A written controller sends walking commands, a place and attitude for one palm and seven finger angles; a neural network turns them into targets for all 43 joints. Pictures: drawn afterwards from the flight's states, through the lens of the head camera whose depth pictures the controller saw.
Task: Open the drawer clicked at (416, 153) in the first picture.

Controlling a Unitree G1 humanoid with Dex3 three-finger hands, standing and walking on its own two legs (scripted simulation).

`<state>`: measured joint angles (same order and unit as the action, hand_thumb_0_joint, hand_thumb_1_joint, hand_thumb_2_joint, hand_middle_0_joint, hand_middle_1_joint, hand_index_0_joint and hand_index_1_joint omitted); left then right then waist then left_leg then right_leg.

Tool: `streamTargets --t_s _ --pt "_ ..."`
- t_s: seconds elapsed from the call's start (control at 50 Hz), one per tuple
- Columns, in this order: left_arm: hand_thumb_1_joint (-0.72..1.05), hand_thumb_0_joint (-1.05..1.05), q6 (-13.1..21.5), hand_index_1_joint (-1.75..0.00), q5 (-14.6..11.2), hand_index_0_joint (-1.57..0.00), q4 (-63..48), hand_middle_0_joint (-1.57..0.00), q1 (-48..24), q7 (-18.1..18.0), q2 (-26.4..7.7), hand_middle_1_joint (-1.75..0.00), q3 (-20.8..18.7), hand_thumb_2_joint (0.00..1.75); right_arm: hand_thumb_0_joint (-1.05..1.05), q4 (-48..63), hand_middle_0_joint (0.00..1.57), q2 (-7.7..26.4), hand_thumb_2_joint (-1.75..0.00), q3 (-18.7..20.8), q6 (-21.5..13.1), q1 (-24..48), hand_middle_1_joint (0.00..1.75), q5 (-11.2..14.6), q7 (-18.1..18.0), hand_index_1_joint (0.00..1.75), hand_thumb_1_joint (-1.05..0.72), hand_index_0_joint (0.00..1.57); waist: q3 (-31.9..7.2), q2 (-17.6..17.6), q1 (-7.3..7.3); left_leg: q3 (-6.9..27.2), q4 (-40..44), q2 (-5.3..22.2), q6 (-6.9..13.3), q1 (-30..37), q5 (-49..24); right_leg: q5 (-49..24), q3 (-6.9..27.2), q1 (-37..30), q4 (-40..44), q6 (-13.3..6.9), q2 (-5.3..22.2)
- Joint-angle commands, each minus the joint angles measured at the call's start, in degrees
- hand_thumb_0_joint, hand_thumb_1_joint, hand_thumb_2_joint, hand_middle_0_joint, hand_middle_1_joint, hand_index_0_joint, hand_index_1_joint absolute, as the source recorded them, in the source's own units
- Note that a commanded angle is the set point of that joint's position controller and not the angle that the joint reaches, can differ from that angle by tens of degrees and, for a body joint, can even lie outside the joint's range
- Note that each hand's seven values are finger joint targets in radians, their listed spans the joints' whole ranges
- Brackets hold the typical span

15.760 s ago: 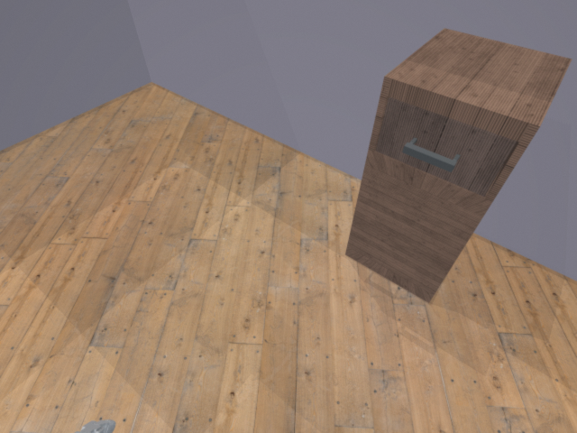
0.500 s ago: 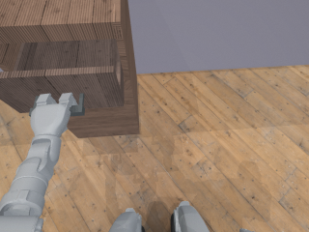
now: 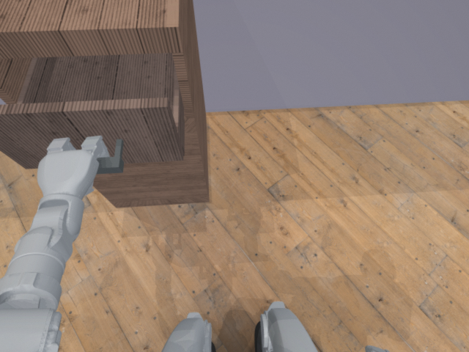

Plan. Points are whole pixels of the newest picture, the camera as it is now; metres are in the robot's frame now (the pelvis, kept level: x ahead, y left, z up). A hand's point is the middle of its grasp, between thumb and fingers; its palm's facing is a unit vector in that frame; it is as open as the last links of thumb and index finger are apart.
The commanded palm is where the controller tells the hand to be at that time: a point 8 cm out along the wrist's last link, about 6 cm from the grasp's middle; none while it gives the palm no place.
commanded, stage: pull the drawer open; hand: left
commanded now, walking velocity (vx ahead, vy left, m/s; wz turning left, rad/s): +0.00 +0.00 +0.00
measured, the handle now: (84, 156) +0.45 +0.28 -0.02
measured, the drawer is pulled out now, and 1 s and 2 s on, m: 0.12 0.30 0.30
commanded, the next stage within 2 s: open the thumb to release the handle in 1.00 s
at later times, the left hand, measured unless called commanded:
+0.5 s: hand (77, 242) +0.30 +0.27 -0.04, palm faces -0.06 -0.05 -1.00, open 5.6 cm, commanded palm +0.25 +0.26 +0.01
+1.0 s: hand (68, 299) +0.21 +0.26 -0.03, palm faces -0.07 -0.06 -1.00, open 5.9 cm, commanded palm +0.16 +0.26 +0.01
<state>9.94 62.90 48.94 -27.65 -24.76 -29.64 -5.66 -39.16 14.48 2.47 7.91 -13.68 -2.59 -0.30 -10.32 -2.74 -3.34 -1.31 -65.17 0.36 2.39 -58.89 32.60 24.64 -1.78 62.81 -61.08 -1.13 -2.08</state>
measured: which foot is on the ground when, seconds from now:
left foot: down 0.00-1.00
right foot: down 0.00-1.00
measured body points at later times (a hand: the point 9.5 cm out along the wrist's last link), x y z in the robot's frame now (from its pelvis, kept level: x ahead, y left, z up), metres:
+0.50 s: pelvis +0.02 +0.01 +0.02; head +0.11 +0.01 +0.46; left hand +0.30 +0.27 +0.02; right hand +0.17 -0.25 -0.10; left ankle -0.03 +0.09 -0.65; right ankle +0.03 -0.11 -0.65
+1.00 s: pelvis +0.03 -0.01 +0.00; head +0.12 -0.01 +0.44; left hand +0.21 +0.26 +0.02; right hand +0.23 -0.23 -0.11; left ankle -0.03 +0.09 -0.65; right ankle +0.03 -0.11 -0.65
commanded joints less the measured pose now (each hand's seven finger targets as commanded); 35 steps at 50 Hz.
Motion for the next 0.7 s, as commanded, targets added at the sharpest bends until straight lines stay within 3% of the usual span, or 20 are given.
streamTargets --t_s 0.0,0.04,0.08,0.12,0.14,0.16,0.18,0.2,0.24,0.28,0.3,0.34,0.46,0.56,0.64,0.68 --pt "0.90 0.00 1.9 -1.35 -1.9 -0.40 -15.4 -0.40 3.1 -4.4 -8.0 -1.35 -3.1 0.90 0.00 5.1 0.20 8.9 -0.90 3.7 -1.3 -4.2 0.30 0.2 -0.1 0.30 -0.90 0.20 -26.9 0.5 3.59 1.8 8.4 -0.4 -0.5 15.3 -32.3 -24.4 0.6 -24.1 5.0 -1.5 -0.6" --pt "0.90 0.00 1.1 -1.35 -2.1 -0.40 -17.8 -0.40 7.2 -5.7 -8.9 -1.35 -4.9 0.90 0.00 5.1 0.20 9.3 -0.90 3.7 -1.4 -3.6 0.30 0.1 0.0 0.30 -0.90 0.20 -26.6 0.2 4.23 1.9 8.9 -0.2 -0.6 15.7 -32.7 -24.2 0.7 -24.1 4.9 -1.5 -0.5" --pt "0.90 0.00 -0.1 -1.35 -2.0 -0.40 -20.0 -0.40 9.8 -6.8 -7.0 -1.35 -3.9 0.90 0.00 5.0 0.20 9.3 -0.90 4.0 -1.6 -3.1 0.30 0.1 0.1 0.30 -0.90 0.20 -25.2 0.6 3.71 2.0 9.6 0.0 -0.7 16.7 -32.4 -23.6 0.5 -23.6 5.5 -1.4 -0.6" --pt "0.90 0.00 -1.5 -1.35 -2.0 -0.40 -22.5 -0.40 13.2 -7.8 -7.5 -1.35 -4.8 0.90 0.00 5.1 0.20 9.5 -0.90 3.9 -1.7 -2.2 0.30 0.1 0.2 0.30 -0.90 0.20 -24.9 -0.5 4.42 2.4 10.2 0.1 -1.0 17.8 -33.6 -22.9 0.2 -23.5 5.3 -1.7 -0.6" --pt "0.90 0.00 -2.2 -1.35 -1.9 -0.40 -23.5 -0.40 15.4 -8.2 -6.7 -1.35 -4.5 0.90 0.00 5.3 0.20 9.4 -0.90 3.9 -1.7 -2.2 0.30 0.1 0.2 0.30 -0.90 0.20 -24.5 -0.7 4.70 2.4 10.4 0.3 -1.1 18.7 -34.3 -22.6 0.0 -23.3 5.4 -1.6 -0.5" --pt "0.90 0.00 -3.0 -1.35 -2.0 -0.40 -24.0 -0.40 16.4 -8.5 -4.6 -1.35 -2.8 0.90 0.00 5.2 0.20 9.2 -0.90 4.0 -1.9 -1.9 0.30 0.2 0.2 0.30 -0.90 0.20 -23.0 -0.7 3.96 2.5 10.7 0.4 -1.2 19.4 -34.9 -22.8 -0.2 -22.8 6.0 -1.6 -0.6" --pt "0.90 0.00 -3.7 -1.35 -2.0 -0.40 -25.3 -0.40 18.2 -8.8 -5.3 -1.35 -3.6 0.90 0.00 5.4 0.20 9.4 -0.90 4.0 -2.0 -1.6 0.30 0.2 0.3 0.30 -0.90 0.20 -22.9 -0.7 4.55 2.7 11.0 0.6 -1.4 20.0 -35.3 -22.1 -0.3 -22.8 6.0 -1.6 -0.6" --pt "0.90 0.00 -4.4 -1.35 -1.8 -0.40 -26.4 -0.40 18.8 -9.0 -3.8 -1.35 -2.3 0.90 0.00 5.6 0.20 9.1 -0.90 4.1 -2.1 -1.2 0.30 0.2 0.2 0.30 -0.90 0.20 -23.0 -0.2 3.90 2.9 11.1 0.7 -1.5 20.9 -35.7 -22.1 -0.4 -22.5 6.3 -1.5 -0.6" --pt "0.90 0.00 -5.6 -1.35 -1.9 -0.40 -28.0 -0.40 21.3 -9.2 -3.8 -1.35 -2.5 0.90 0.00 5.9 0.20 9.2 -0.90 3.9 -2.2 -0.4 0.30 0.2 0.1 0.30 -0.90 0.20 -21.5 -0.9 4.16 3.2 11.5 0.8 -1.7 21.8 -36.7 -21.9 -0.5 -22.3 6.5 -1.5 -0.5" --pt "0.90 0.00 -6.6 -1.35 -1.7 -0.40 -29.4 -0.40 22.6 -9.1 -1.6 -1.35 -0.5 0.90 0.00 6.5 0.20 8.9 -0.90 3.8 -2.6 0.4 0.30 0.3 0.0 0.30 -0.90 0.20 -19.8 -2.0 3.85 3.4 12.0 0.9 -2.0 22.9 -36.4 -20.5 -0.9 -21.1 7.0 -1.5 -0.6" --pt "0.90 0.00 -7.1 -1.35 -1.6 -0.40 -29.3 -0.40 23.5 -9.1 -1.0 -1.35 -0.1 0.90 0.00 6.7 0.20 8.7 -0.90 3.7 -2.7 0.8 0.30 0.3 0.0 0.30 -0.90 0.20 -19.2 -0.9 3.58 3.5 12.0 1.0 -2.0 23.2 -36.1 -20.1 -1.0 -21.0 7.3 -1.5 -0.6" --pt "0.90 0.00 -7.7 -1.35 -1.4 -0.40 -30.4 -0.40 25.0 -8.9 -1.4 -1.35 -0.4 0.90 0.00 7.3 0.20 8.6 -0.90 3.4 -2.9 1.5 0.30 0.2 -0.3 0.30 -0.90 0.20 -19.0 -1.0 4.17 3.7 12.3 0.9 -2.1 23.4 -36.6 -20.0 -1.1 -21.5 7.1 -1.5 -0.5" --pt "0.90 0.00 -7.6 -1.35 -0.8 -0.40 -36.6 -0.40 35.5 -8.7 2.1 -1.35 1.6 0.90 0.00 10.3 0.20 7.3 -0.90 2.9 -3.8 3.8 0.30 0.2 -0.1 0.30 -0.90 0.20 -18.2 -2.1 5.08 3.9 11.8 0.9 -2.8 26.3 -41.2 -21.5 -1.3 -21.5 7.0 -1.6 -0.5" --pt "0.90 0.00 -7.2 -1.35 -0.3 -0.40 -43.0 -0.40 46.7 -9.7 2.8 -1.35 0.9 0.90 0.00 12.4 0.20 6.5 -0.90 2.3 -4.5 5.7 0.30 -0.1 0.7 0.30 -0.90 0.20 -17.5 -1.8 6.12 3.9 10.6 1.0 -3.1 27.0 -45.2 -24.2 -1.3 -21.7 5.9 -1.6 -0.5" --pt "0.90 0.00 -7.1 -1.35 0.3 -0.40 -46.4 -0.40 51.1 -10.8 3.8 -1.35 1.4 0.90 0.00 13.4 0.20 6.2 -0.90 1.9 -4.8 7.3 0.30 -0.5 1.3 0.30 -0.90 0.20 -15.9 -1.7 5.91 3.8 9.7 0.7 -3.0 25.4 -42.1 -23.1 -1.2 -20.6 5.1 -1.7 -0.5" --pt "0.90 0.00 -6.7 -1.35 0.3 -0.40 -47.7 -0.40 55.4 -11.4 2.9 -1.35 -0.1 0.90 0.00 13.9 0.20 6.0 -0.90 1.7 -5.0 7.6 0.30 -0.7 1.4 0.30 -0.90 0.20 -17.4 -1.2 6.83 3.4 9.0 0.2 -2.8 24.5 -42.1 -24.6 -0.8 -21.9 4.4 -1.8 -0.5"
